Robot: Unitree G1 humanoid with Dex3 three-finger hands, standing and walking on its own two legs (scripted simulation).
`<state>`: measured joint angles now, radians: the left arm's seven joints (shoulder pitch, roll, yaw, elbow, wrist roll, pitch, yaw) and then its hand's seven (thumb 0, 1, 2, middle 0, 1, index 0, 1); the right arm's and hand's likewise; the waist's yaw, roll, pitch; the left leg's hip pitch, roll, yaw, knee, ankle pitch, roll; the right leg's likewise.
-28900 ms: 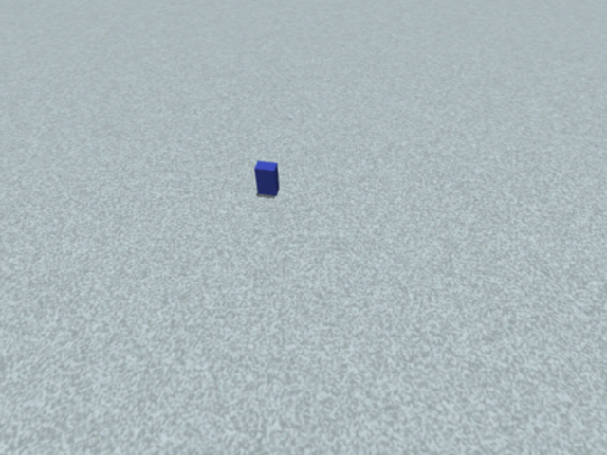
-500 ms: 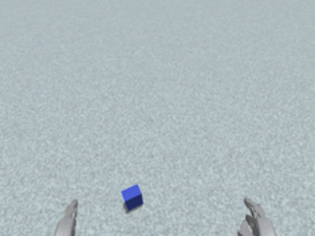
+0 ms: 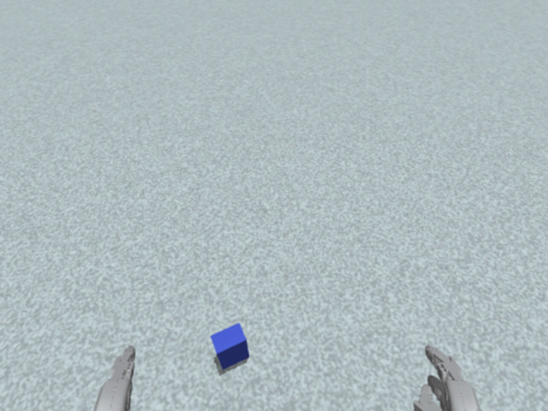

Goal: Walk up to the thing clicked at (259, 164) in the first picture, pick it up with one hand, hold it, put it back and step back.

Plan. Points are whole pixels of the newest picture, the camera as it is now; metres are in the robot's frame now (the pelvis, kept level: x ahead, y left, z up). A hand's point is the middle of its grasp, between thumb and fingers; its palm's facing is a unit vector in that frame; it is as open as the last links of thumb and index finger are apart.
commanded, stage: stand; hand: left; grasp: from the side
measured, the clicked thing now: (230, 346) +0.45 +0.16 -0.64
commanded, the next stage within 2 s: none
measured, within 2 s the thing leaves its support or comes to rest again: neither
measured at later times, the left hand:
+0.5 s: hand out of the picture +0.14 +0.21 -0.10, palm faces -0.01 -0.95 -0.32, open 8.6 cm
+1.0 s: hand out of the picture +0.03 +0.25 -0.11, palm faces +0.01 -0.94 -0.34, open 7.4 cm
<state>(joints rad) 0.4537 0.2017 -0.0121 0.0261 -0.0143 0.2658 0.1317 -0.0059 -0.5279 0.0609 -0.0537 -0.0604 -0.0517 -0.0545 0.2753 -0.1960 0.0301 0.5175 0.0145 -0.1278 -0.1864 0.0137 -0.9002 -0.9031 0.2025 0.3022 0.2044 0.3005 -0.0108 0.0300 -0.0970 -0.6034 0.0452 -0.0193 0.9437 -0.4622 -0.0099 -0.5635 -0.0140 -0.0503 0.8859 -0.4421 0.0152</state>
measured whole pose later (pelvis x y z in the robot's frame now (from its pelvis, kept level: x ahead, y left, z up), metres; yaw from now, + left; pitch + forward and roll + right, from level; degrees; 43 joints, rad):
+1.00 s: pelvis -0.02 +0.01 +0.05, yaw +1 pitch -4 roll +0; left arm 0.19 0.31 0.00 1.06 0.03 0.00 0.02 0.01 0.90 0.89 -0.20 -0.30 -0.20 -0.30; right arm 0.17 -0.29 -0.02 1.06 -0.03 0.00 0.00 0.01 -0.90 -0.90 0.20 0.30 0.20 0.30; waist 0.02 0.01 0.06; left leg -0.18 -0.01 0.00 0.46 -0.21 0.01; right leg -0.17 -0.06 -0.04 0.45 -0.22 0.03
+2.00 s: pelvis +0.00 +0.00 +0.06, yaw +1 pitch -3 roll +0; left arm 0.10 0.33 0.01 1.17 0.02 -0.01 0.00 0.01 0.90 0.90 -0.20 -0.30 -0.20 -0.30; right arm 0.11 -0.33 -0.01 1.16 -0.01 0.00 0.00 0.01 -0.91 -0.90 0.20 0.30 0.20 0.30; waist 0.01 0.01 0.06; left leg -0.12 0.01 0.00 0.33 -0.16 -0.01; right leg -0.11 -0.04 -0.05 0.33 -0.18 0.02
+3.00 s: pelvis -0.07 +0.01 +0.04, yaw +2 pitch -1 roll +1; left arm 0.05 0.35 0.06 0.93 0.04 0.04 0.01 0.01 0.90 0.89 -0.20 -0.30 -0.20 -0.30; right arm 0.11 -0.41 -0.07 0.93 0.02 0.07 0.02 0.00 -0.91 -0.90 0.20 0.30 0.20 0.30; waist 0.00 0.02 0.18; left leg -0.40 -0.07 -0.07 1.03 -0.48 0.02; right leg -0.38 -0.08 -0.04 0.60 -0.21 0.01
